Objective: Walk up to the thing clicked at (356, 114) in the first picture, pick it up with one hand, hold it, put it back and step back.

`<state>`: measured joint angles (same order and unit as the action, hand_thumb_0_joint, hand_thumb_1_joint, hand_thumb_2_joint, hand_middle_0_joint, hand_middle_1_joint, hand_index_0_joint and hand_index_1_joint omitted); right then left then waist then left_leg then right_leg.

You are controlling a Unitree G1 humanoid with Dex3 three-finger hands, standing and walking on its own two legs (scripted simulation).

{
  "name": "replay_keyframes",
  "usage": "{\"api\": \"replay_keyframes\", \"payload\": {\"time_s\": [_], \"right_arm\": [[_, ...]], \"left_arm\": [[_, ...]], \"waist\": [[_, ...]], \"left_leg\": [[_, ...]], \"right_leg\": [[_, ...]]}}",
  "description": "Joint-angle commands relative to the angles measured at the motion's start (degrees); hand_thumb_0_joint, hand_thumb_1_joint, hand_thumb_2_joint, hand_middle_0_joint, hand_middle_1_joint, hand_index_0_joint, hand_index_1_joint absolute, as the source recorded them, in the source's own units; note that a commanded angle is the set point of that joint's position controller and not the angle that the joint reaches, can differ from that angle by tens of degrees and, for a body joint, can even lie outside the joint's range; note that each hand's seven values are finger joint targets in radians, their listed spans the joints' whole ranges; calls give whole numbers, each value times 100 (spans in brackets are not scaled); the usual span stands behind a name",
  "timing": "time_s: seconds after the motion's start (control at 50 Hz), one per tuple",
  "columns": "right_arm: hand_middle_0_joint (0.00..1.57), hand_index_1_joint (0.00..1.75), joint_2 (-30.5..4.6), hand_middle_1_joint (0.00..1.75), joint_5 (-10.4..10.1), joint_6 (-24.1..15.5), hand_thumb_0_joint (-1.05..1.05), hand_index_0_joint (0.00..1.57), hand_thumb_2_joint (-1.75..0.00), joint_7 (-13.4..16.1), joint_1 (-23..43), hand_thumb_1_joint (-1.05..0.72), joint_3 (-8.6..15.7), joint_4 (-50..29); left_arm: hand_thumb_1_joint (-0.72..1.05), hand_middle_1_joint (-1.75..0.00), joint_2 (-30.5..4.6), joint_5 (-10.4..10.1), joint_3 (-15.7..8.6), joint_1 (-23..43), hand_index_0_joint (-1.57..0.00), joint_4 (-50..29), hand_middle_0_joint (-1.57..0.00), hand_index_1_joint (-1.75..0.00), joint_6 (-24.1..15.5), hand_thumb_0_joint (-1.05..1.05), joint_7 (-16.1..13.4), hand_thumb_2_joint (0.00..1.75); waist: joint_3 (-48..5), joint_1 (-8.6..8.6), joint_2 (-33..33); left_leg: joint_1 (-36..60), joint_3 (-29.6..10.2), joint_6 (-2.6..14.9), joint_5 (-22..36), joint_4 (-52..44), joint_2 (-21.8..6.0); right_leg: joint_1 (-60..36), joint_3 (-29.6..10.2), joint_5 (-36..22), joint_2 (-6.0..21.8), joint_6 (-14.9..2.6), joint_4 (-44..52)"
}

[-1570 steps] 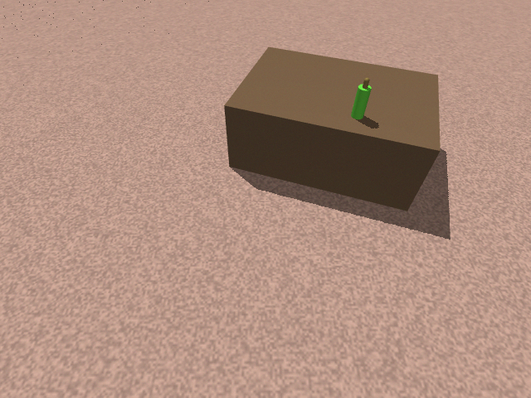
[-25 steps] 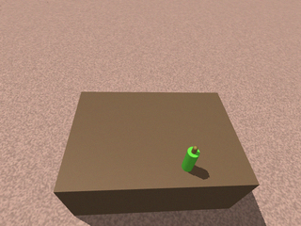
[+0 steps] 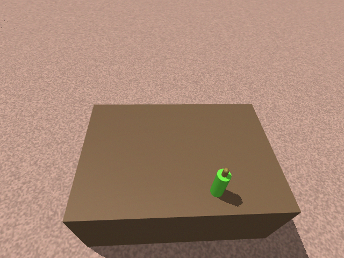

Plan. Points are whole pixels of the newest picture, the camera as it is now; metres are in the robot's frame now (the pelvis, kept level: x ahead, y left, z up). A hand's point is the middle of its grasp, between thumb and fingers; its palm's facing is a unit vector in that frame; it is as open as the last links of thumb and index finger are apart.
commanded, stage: stand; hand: right
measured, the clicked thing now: (221, 181) +0.47 -0.21 -0.30
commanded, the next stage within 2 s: none
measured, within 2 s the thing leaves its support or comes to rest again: neither
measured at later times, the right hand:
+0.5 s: hand out of the picture +0.07 -0.26 -0.15, palm faces -0.01 +0.93 -0.36, open 7.4 cm
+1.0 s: hand out of the picture +0.07 -0.25 -0.15, palm faces -0.01 +0.93 -0.36, open 7.4 cm
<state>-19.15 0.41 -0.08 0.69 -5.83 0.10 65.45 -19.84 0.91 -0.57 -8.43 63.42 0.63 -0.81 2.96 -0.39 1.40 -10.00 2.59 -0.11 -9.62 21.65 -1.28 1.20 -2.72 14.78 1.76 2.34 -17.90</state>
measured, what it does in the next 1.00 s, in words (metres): stands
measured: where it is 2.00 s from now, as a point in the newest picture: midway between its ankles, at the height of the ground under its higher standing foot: outside the picture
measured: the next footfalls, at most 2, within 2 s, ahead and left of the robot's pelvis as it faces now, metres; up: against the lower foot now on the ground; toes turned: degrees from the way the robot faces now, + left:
none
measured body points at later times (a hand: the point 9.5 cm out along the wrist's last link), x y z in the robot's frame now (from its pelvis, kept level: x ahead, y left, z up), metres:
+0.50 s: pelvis +0.00 +0.00 +0.00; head +0.01 +0.01 +0.45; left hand +0.06 +0.30 -0.14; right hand +0.07 -0.31 -0.13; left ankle +0.02 +0.12 -0.75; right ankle -0.05 -0.15 -0.75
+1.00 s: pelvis -0.01 +0.00 +0.00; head +0.00 +0.01 +0.45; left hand +0.06 +0.30 -0.14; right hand +0.07 -0.30 -0.13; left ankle +0.02 +0.12 -0.75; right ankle -0.05 -0.15 -0.75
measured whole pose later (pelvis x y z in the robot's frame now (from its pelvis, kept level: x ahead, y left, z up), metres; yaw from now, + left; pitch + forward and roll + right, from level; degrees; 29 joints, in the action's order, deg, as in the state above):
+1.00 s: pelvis -0.01 +0.00 +0.00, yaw +1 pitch -3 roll +0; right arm -19.6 0.4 -0.1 0.0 -6.0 0.4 65.1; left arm -19.8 0.7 -0.4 -8.5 62.4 0.1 -0.5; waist 2.8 -0.6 0.9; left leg -9.8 1.5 0.0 -8.8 21.3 -1.1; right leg 0.3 -1.6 14.0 1.8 2.3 -17.0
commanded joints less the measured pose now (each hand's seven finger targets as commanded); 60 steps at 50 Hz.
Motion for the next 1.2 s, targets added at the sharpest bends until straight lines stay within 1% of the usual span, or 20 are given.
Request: {"api": "replay_keyframes", "payload": {"time_s": [0.0,0.04,0.14,0.16,0.2,0.22,0.24,0.28,0.34,0.38,0.44,0.48,0.52,0.66,0.78,0.84,0.92,0.98,1.08,1.18], "right_arm": [[20,30,-1235,30,7,-141,0,20,-90,81,193,-77,239,-317],[20,30,-1264,30,-2,-141,0,20,-90,81,143,-90,238,-297],[20,30,-1218,30,-3,-117,0,20,-90,65,246,-90,239,-332],[20,30,-1252,30,6,-125,0,20,-90,65,273,-90,254,-342],[20,30,-1256,30,0,-137,0,20,-90,67,271,-90,252,-345],[20,30,-1250,30,-11,-138,0,20,-90,62,180,-90,250,-324],[20,30,-1255,30,0,-143,0,20,-90,59,235,-90,254,-335],[20,30,-1231,30,0,-136,0,20,-90,55,261,-90,253,-340],[20,30,-1247,30,4,-117,0,20,-90,45,215,-90,264,-313],[20,30,-1294,30,4,-119,0,20,-90,36,274,-90,287,-329],[20,30,-1268,30,7,-133,0,20,-90,34,243,-90,286,-348],[20,30,-1252,30,1,-160,0,20,-90,37,236,-90,274,-347],[20,30,-1271,30,6,-167,0,20,-90,38,216,-90,271,-336],[20,30,-1273,30,-1,-133,0,20,-90,38,172,-90,264,-319],[20,30,-1282,30,4,-152,0,20,-90,35,145,-90,264,-338],[20,30,-1296,30,0,-142,0,20,-90,30,179,-90,267,-345],[20,30,-1284,30,-2,-124,0,20,-90,18,142,-90,271,-329],[20,30,-1312,30,9,-134,0,20,-90,14,176,-90,295,-336],[20,30,-1298,30,4,-170,0,20,-90,13,226,-90,299,-361],[20,30,-1308,30,-4,-153,0,20,-90,6,183,-90,301,-345]], "left_arm": [[90,-30,-1102,7,-225,105,-20,-325,-20,-30,-120,0,-42,90],[90,-30,-1103,2,-226,110,-20,-321,-20,-30,-119,0,-41,90],[90,-30,-1109,15,-227,138,-20,-325,-20,-30,-122,0,-37,90],[90,-30,-1130,15,-236,126,-20,-345,-20,-30,-135,0,-42,90],[90,-30,-1122,13,-235,129,-20,-350,-20,-30,-140,0,-45,90],[90,-30,-1107,14,-231,156,-20,-358,-20,-30,-140,0,-41,90],[90,-30,-1115,9,-237,135,-20,-369,-20,-30,-140,0,-43,90],[90,-30,-1109,15,-230,142,-20,-359,-20,-30,-135,0,-42,90],[90,-30,-1131,17,-252,165,-20,-340,-20,-30,-119,0,-22,90],[90,-30,-1103,16,-249,138,-20,-346,-20,-30,-122,0,-15,90],[90,-30,-1129,27,-261,134,-20,-360,-20,-30,-147,0,-18,90],[90,-30,-1140,2,-262,120,-20,-375,-20,-30,-156,0,-21,90],[90,-30,-1106,-5,-248,89,-20,-380,-20,-30,-163,0,-24,90],[90,-30,-1135,2,-242,111,-20,-373,-20,-30,-143,0,-19,90],[90,-30,-1134,-8,-230,77,-20,-411,-20,-30,-173,0,-27,90],[90,-30,-1150,-4,-229,68,-20,-409,-20,-30,-170,0,-28,90],[90,-30,-1184,2,-243,108,-20,-383,-20,-30,-153,0,-17,90],[90,-30,-1140,16,-240,75,-20,-378,-20,-30,-143,0,-1,90],[90,-30,-1142,7,-249,9,-20,-380,-20,-30,-162,0,8,90],[90,-30,-1143,7,-235,27,-20,-379,-20,-30,-168,0,11,90]], "waist": [[-526,7,-53],[-493,-16,-152],[-343,-17,-62],[-464,15,-41],[-483,21,-24],[-460,-31,-77],[-482,3,-79],[-375,-10,-85],[-214,-36,-131],[-189,-11,-166],[-355,-12,-74],[-486,2,-77],[-573,17,-134],[-338,-22,-72],[-501,0,-58],[-482,12,-104],[-212,-40,-101],[-151,-20,-193],[-360,24,-194],[-266,-8,-112]], "left_leg": [[809,-599,122,1656,-145,-642],[727,-601,101,1522,-202,-625],[542,-631,101,997,-281,-587],[714,-619,131,1356,-180,-609],[764,-614,137,1567,-153,-632],[713,-609,110,1423,-221,-609],[771,-613,121,1471,-181,-620],[725,-621,110,1280,-215,-606],[559,-659,87,527,-383,-556],[521,-717,118,373,-437,-587],[581,-706,132,802,-342,-602],[777,-668,129,1406,-243,-628],[800,-641,138,1584,-181,-630],[578,-680,115,1038,-316,-587],[712,-637,154,1648,-156,-628],[673,-663,159,1490,-177,-628],[496,-727,123,657,-401,-585],[436,-777,137,420,-473,-582],[651,-816,146,823,-406,-624],[563,-784,137,683,-408,-578]], "right_leg": [[495,-227,-1470,494,-263,237],[439,-227,-1344,482,-250,246],[474,-214,-1045,485,-266,355],[444,-215,-1333,515,-268,316],[432,-209,-1462,520,-268,298],[464,-206,-1294,499,-262,324],[469,-184,-1326,501,-268,318],[562,-193,-1193,502,-274,356],[622,-217,-698,475,-313,399],[650,-206,-576,464,-313,417],[507,-213,-874,493,-314,391],[464,-226,-1251,528,-316,299],[384,-199,-1397,526,-289,298],[487,-188,-975,511,-298,369],[349,-169,-1498,549,-276,308],[345,-164,-1340,554,-275,343],[530,-167,-626,510,-306,433],[610,-152,-483,497,-324,452],[541,-152,-681,510,-320,371],[580,-177,-652,531,-314,432]]}}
